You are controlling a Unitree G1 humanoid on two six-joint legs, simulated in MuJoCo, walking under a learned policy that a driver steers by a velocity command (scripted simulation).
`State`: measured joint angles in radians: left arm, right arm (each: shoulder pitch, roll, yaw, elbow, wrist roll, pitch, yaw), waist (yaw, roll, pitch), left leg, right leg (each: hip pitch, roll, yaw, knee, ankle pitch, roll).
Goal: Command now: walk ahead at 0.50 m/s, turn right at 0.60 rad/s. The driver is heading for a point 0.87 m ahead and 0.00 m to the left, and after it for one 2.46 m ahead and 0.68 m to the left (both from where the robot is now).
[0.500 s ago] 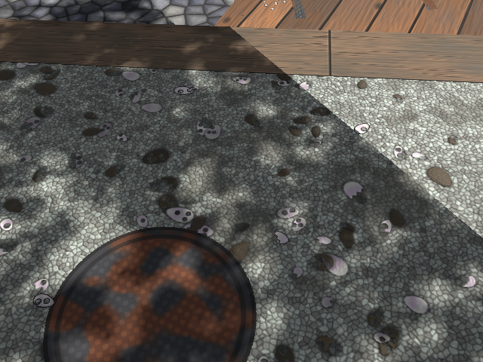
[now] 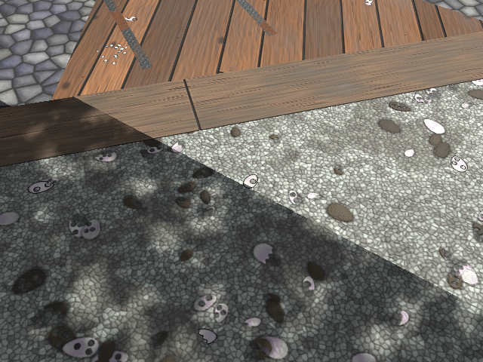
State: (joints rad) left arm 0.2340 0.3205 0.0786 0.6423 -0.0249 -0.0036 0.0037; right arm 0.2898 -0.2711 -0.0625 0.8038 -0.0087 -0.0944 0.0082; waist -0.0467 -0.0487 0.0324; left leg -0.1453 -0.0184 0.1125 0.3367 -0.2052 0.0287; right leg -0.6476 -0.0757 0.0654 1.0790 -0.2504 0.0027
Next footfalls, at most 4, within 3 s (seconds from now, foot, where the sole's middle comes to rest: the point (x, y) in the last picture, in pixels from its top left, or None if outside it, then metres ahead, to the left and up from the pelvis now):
0.26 right None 0.30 -0.17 -0.78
0.76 left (239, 321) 0.60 0.00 -0.78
1.20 right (318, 319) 0.59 -0.23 -0.78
1.62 left None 0.48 0.01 -0.78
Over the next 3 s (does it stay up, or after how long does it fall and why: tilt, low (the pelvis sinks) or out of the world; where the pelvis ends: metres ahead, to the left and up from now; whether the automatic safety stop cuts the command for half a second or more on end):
stays up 0.90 0.13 -0.02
